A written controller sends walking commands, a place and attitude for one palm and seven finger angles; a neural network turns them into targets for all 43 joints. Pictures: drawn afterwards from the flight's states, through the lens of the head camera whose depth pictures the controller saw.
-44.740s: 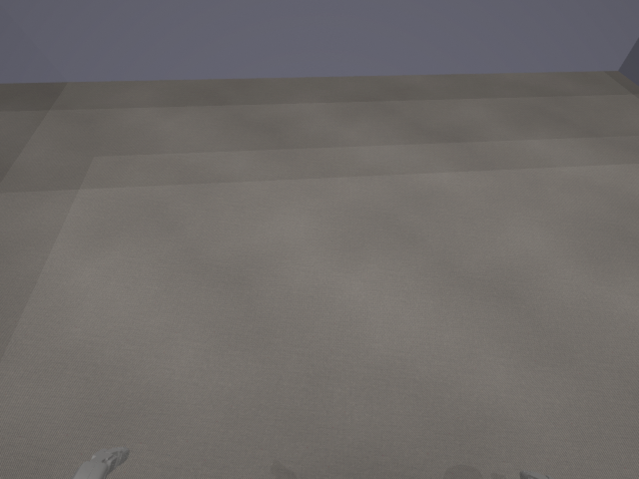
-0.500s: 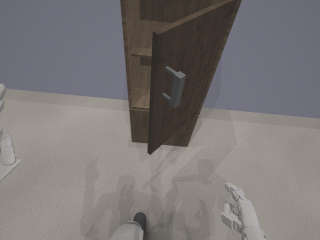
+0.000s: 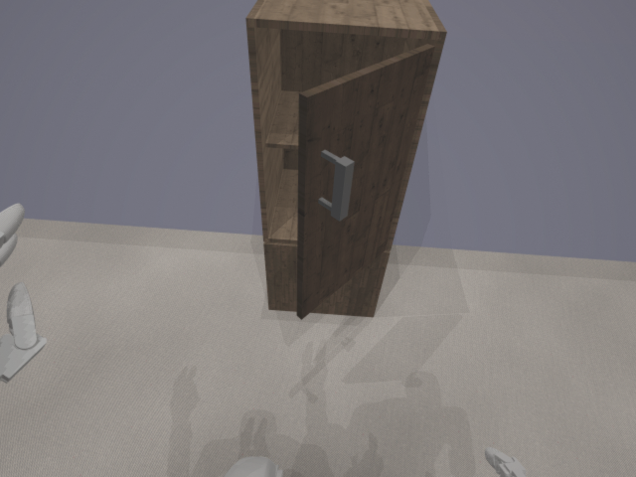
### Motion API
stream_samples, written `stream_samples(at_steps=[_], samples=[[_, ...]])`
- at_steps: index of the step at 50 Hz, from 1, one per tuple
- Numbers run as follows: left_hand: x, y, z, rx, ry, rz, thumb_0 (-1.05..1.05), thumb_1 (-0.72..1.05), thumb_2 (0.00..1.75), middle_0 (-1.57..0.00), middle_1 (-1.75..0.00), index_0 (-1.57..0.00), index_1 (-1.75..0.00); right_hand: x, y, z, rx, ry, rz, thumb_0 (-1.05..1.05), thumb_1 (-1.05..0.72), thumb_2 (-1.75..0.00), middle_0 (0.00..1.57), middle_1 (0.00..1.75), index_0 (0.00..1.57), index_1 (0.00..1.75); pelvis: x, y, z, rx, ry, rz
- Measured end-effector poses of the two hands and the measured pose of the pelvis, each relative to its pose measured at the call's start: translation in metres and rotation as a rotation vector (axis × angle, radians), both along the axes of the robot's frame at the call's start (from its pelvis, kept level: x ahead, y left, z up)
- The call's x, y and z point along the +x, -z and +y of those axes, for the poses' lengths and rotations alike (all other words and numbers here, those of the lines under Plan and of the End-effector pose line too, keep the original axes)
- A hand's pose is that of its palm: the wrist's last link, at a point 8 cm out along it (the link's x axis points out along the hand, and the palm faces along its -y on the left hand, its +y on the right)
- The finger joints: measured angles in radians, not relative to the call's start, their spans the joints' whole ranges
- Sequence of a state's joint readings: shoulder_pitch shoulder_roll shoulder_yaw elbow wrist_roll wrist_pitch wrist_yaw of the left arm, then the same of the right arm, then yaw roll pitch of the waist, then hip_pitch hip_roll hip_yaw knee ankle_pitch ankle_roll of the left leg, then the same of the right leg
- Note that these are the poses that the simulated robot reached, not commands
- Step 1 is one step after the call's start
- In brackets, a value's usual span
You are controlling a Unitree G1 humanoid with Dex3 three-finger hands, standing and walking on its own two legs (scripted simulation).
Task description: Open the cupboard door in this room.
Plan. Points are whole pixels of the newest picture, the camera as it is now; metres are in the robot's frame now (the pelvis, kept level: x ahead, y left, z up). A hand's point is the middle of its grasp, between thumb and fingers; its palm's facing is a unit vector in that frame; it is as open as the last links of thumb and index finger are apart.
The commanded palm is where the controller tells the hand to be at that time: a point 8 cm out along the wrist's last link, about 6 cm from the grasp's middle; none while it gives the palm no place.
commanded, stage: stop stepping back and stand still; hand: left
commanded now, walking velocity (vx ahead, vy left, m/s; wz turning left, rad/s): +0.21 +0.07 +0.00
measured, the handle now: (333, 185) +0.60 +0.02 +0.06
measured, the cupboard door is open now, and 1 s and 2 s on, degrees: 49 49 49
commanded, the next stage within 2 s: let the arm hang, fingers relaxed in 0.60 s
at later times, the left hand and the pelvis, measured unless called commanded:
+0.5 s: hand (43, 309) +0.21 +0.28 +0.17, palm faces +0.42 -0.71 -0.56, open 7.4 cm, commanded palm +0.15 +0.32 +0.18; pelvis +0.02 +0.01 +0.00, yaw +2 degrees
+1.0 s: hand out of the picture +0.08 +0.21 -0.16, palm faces +0.01 -0.98 -0.18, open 7.4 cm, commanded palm none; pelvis +0.01 +0.03 +0.00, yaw +3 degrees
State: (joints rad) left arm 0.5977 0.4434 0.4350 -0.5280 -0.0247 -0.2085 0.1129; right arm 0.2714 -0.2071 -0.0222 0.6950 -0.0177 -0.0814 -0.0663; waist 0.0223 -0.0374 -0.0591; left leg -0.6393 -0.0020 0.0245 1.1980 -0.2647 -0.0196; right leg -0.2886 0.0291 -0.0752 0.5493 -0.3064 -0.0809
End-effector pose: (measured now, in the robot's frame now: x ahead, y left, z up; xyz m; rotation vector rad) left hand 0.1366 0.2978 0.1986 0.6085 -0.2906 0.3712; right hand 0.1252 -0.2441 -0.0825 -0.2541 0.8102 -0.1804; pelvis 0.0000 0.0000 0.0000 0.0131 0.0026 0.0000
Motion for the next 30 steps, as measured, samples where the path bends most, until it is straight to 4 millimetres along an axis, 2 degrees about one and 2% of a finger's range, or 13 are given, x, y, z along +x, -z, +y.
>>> stream_samples(at_steps=[4,7,10,13,19,23,30], samples=[[0.003,0.001,0.025,-0.044,-0.116,-0.024,0.01,0.89,0.9,-0.22,-0.3,-0.22,-0.31,-0.002,-0.003,0.002,-0.016,0.0,-0.018,0.01,-0.9,-0.9,0.2,0.3,0.2,0.3,-0.002,-0.006,0.007,0.015,-0.016,0.017],[0.01,0.01,0.033,-0.094,-0.142,-0.023,0.01,0.89,0.9,-0.21,-0.3,-0.22,-0.31,0.004,-0.003,0.007,-0.036,-0.008,-0.047,0.01,-0.9,-0.9,0.2,0.3,0.2,0.3,-0.001,-0.004,0.018,0.009,-0.028,0.017],[0.017,0.021,0.034,-0.116,-0.106,-0.014,0.01,0.89,0.9,-0.21,-0.3,-0.21,-0.31,0.011,-0.001,0.017,-0.041,-0.006,-0.08,0.01,-0.9,-0.9,0.2,0.3,0.2,0.3,-0.002,0.005,0.028,0.001,-0.033,0.005],[0.024,0.023,0.03,-0.096,-0.064,0.005,0.01,0.89,0.9,-0.21,-0.3,-0.21,-0.31,0.017,-0.002,0.032,0.002,-0.011,-0.094,0.01,-0.91,-0.9,0.2,0.3,0.2,0.3,0.002,0.005,0.027,0.021,-0.026,-0.01],[0.033,-0.002,0.017,0.027,-0.033,0.002,0.01,0.89,0.9,-0.21,-0.3,-0.22,-0.31,0.032,0.008,0.054,0.107,-0.067,-0.082,0.01,-0.9,-0.9,0.2,0.3,0.2,0.3,0.013,0.006,0.017,0.001,-0.039,-0.016],[0.035,-0.006,0.012,0.051,-0.045,0.048,0.01,0.89,0.9,-0.21,-0.3,-0.22,-0.31,0.042,0.018,0.052,0.154,-0.07,-0.047,0.01,-0.9,-0.9,0.21,0.3,0.2,0.3,0.017,0.004,0.014,-0.015,-0.038,-0.01],[0.03,0.024,0.025,-0.037,-0.119,0.174,0.01,0.89,0.9,-0.21,-0.3,-0.22,-0.31,0.052,0.01,0.034,0.091,-0.04,-0.043,0.01,-0.9,-0.9,0.21,0.3,0.2,0.3,0.019,-0.002,0.018,-0.003,-0.025,-0.019]])
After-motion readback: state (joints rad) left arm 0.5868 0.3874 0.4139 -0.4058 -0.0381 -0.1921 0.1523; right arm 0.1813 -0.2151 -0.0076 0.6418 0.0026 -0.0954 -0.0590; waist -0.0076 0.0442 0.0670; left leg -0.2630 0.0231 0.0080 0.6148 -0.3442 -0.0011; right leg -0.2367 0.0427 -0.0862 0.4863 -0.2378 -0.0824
